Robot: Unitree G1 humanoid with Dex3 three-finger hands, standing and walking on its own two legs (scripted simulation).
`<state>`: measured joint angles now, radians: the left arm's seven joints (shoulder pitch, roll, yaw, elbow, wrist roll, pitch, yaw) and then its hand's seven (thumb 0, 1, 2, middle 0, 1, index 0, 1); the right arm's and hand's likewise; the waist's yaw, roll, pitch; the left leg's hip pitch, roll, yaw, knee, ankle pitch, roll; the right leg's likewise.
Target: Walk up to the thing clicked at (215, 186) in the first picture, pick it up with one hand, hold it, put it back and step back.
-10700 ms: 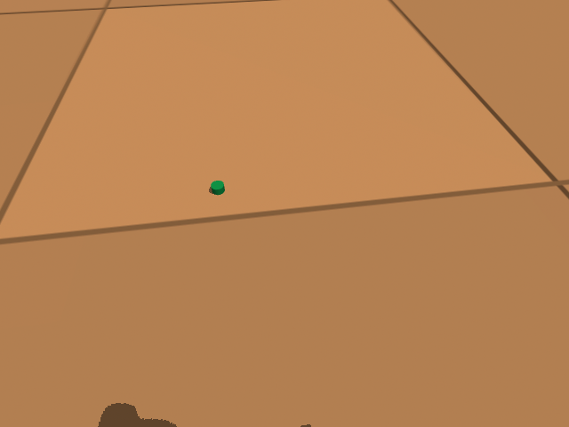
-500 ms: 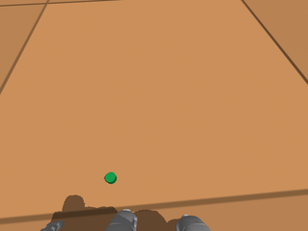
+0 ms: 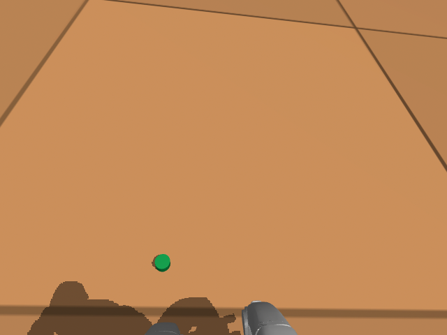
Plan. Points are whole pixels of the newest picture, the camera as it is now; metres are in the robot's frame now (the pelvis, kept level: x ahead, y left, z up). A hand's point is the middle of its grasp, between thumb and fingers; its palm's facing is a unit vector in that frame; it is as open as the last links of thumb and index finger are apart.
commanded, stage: walk up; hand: left
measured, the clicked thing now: (162, 262) +0.46 +0.21 -0.73
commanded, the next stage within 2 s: stand in 0.30 s
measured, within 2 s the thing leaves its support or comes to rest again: neither
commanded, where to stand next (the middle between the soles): +0.07 -0.03 m, yaw +0 degrees
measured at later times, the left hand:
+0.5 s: hand out of the picture +0.10 +0.22 -0.15, palm faces -0.01 -0.93 -0.36, open 7.4 cm
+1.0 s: hand out of the picture +0.10 +0.20 -0.13, palm faces -0.02 -0.94 -0.33, open 7.4 cm
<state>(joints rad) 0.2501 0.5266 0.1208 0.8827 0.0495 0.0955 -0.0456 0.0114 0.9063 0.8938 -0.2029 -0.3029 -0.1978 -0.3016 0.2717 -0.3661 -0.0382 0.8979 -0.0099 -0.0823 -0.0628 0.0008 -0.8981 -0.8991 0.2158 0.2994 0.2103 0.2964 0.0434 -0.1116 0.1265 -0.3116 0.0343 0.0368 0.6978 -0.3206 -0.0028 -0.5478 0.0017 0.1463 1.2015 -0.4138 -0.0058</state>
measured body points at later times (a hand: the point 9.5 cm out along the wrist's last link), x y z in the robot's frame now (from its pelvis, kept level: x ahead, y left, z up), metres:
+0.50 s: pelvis +0.00 -0.04 +0.00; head +0.02 -0.04 +0.45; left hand +0.10 +0.26 -0.12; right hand +0.06 -0.35 -0.13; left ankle +0.03 +0.09 -0.72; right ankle +0.03 -0.20 -0.72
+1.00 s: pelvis +0.00 -0.06 +0.03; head +0.01 -0.05 +0.48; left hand +0.11 +0.25 -0.10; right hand +0.10 -0.37 -0.10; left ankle +0.03 +0.09 -0.72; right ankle +0.03 -0.20 -0.72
